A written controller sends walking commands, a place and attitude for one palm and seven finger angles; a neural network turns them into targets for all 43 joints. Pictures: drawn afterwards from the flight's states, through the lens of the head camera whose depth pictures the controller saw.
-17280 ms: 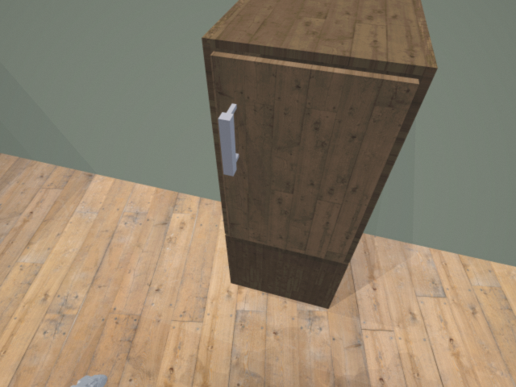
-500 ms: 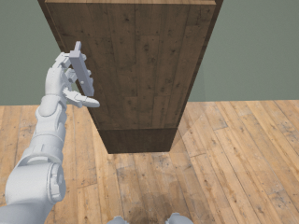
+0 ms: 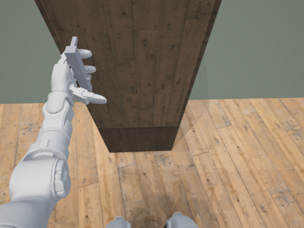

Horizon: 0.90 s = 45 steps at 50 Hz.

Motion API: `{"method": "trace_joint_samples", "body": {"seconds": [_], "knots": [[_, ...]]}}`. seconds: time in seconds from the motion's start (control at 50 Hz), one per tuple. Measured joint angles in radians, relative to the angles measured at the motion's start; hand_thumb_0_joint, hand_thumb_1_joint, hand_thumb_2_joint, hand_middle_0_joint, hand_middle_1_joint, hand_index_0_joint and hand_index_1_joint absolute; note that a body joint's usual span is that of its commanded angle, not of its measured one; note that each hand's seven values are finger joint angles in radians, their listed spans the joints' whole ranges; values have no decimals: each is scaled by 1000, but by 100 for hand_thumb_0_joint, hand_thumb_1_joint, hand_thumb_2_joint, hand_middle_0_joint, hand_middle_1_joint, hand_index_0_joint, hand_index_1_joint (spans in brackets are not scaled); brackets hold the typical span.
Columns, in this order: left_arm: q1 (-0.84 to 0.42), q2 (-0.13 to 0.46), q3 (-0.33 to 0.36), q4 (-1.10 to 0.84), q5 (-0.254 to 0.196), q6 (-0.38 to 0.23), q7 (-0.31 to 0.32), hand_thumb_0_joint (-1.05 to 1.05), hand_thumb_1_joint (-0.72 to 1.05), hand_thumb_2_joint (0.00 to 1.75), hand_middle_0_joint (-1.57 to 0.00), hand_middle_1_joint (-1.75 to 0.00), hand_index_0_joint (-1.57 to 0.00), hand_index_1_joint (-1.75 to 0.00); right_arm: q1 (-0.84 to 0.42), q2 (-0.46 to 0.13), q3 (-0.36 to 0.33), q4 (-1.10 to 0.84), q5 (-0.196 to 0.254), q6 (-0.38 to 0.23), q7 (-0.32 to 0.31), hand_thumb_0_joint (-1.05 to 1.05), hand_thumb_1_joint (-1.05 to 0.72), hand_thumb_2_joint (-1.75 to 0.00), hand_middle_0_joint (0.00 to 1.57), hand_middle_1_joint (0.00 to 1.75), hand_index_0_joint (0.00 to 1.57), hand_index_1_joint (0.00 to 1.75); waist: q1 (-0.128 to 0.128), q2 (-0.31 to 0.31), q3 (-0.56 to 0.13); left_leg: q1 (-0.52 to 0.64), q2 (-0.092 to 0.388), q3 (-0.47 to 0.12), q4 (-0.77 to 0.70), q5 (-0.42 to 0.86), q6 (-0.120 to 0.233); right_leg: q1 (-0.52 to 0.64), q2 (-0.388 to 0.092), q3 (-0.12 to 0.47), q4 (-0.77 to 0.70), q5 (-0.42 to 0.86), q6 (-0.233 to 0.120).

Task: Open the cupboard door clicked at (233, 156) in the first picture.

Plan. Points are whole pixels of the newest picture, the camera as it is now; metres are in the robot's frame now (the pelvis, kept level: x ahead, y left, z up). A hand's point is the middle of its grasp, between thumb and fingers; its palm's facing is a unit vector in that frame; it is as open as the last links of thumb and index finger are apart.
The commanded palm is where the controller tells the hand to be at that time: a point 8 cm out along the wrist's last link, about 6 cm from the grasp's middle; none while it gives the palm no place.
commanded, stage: slide the fingers in behind the handle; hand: left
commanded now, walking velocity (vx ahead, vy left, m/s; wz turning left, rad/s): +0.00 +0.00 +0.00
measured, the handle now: (81, 66) +0.53 +0.17 +0.09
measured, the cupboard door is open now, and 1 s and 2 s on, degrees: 0 0 38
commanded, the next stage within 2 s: close the thumb around the handle in 0.16 s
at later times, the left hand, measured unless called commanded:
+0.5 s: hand (88, 78) +0.48 +0.15 +0.09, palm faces -0.01 -1.00 -0.02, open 12.3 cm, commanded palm +0.46 +0.20 +0.10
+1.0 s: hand (88, 78) +0.48 +0.15 +0.09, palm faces -0.01 -1.00 +0.00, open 5.6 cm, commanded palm +0.46 +0.20 +0.10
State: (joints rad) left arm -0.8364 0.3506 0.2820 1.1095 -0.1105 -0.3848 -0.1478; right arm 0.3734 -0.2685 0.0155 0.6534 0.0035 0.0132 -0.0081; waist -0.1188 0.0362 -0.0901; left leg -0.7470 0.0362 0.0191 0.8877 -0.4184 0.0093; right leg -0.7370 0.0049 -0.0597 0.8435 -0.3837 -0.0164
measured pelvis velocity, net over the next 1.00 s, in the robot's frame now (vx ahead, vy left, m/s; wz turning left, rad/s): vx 0.01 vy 0.00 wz -0.01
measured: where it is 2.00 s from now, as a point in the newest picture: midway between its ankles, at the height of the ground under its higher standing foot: outside the picture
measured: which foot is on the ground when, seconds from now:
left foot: down 0.00-1.00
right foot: down 0.00-1.00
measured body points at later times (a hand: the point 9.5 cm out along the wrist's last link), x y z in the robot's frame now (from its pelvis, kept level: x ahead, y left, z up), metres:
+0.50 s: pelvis +0.00 +0.00 +0.00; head +0.09 +0.00 +0.44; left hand +0.48 +0.20 +0.10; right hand +0.04 -0.26 -0.12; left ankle +0.00 +0.11 -0.69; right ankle +0.01 -0.11 -0.69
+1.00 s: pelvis +0.01 +0.00 +0.00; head +0.10 +0.00 +0.44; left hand +0.48 +0.20 +0.09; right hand +0.05 -0.26 -0.12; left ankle +0.00 +0.11 -0.69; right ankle +0.01 -0.11 -0.69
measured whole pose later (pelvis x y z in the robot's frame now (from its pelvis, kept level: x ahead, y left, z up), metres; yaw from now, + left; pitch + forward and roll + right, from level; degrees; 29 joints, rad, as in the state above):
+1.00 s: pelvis +0.01 +0.00 +0.00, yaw -1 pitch +16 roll -1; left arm -0.78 0.32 0.29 1.04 -0.12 -0.37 -0.15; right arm 0.37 -0.26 0.01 0.64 0.00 0.03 0.00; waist -0.11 0.04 -0.11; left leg -0.72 0.04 0.03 0.87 -0.43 0.01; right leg -0.72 0.01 -0.05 0.83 -0.39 -0.01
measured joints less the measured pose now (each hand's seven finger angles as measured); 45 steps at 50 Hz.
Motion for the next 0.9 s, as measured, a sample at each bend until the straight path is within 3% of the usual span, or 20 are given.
{"method": "trace_joint_samples", "body": {"seconds": [0.3,0.4,0.52,0.9], "knots": [[5,1,-3,-14,-11,5,-13,-1,-50,30,-32,-122,-32,-123,4,-2,-4,2,0,-5,1,0,-91,-90,20,30,20,30,3,2,-5,-8,1,-1,-1,1,-2,-8,1,-1,0,0,-2],[13,-5,5,-18,-7,5,-9,-1,-43,33,-32,-122,-32,-123,1,0,-3,2,0,-1,1,0,-91,-90,20,30,20,30,3,1,-7,1,1,1,-4,-2,-1,0,2,2,-4,-1,0],[18,-7,4,-19,-9,6,-9,-1,-20,43,-33,-123,-33,-124,-2,3,-1,-3,1,1,2,0,-91,-90,20,30,20,30,3,1,-7,10,1,3,-8,-4,1,8,2,4,-8,-2,1],[48,-27,-4,-58,-8,14,-3,1,73,83,-39,-133,-38,-133,-4,7,-5,-8,0,12,6,0,-91,-90,20,30,20,30,10,2,-13,25,-2,9,-13,-12,5,22,1,12,-15,-7,7]]}}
